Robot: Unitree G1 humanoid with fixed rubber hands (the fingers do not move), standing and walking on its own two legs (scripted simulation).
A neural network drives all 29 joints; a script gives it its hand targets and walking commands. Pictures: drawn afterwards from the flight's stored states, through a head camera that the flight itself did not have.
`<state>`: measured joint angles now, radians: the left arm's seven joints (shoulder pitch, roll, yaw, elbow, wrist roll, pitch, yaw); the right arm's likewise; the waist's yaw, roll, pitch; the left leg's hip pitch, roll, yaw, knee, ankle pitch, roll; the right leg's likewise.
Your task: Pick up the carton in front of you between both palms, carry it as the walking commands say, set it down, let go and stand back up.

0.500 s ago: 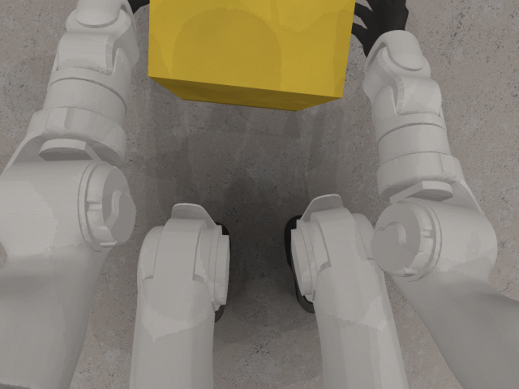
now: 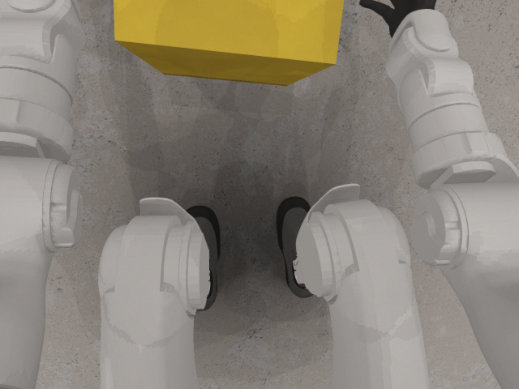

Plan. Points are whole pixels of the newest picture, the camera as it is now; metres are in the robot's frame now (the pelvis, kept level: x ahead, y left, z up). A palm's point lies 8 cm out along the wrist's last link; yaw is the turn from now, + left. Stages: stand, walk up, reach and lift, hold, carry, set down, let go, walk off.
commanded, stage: set down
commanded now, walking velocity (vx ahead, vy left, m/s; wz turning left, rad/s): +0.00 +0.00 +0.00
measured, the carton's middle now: out of the picture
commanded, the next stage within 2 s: let go in 0.98 s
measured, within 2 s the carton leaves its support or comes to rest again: neither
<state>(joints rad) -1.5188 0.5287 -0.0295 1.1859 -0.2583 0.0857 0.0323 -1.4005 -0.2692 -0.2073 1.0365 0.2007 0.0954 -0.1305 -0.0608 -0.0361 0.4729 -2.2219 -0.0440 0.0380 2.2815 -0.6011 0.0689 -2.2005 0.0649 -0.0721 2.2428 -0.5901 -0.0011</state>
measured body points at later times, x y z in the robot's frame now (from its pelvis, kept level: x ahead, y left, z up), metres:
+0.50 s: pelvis +0.01 +0.00 +0.12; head +0.34 +0.03 +0.42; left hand +0.58 +0.22 +0.01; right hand +0.55 -0.18 +0.01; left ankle +0.11 +0.09 -0.32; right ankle +0.12 -0.11 -0.32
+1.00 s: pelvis +0.04 +0.00 +0.27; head +0.36 +0.03 +0.59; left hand +0.59 +0.22 +0.15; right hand +0.55 -0.18 +0.15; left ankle +0.11 +0.09 -0.32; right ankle +0.12 -0.11 -0.32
